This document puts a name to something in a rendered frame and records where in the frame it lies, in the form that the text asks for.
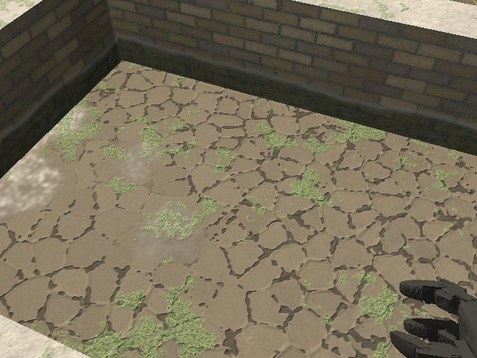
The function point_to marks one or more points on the robot right hand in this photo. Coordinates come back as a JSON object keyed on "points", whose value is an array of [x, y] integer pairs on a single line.
{"points": [[447, 339]]}

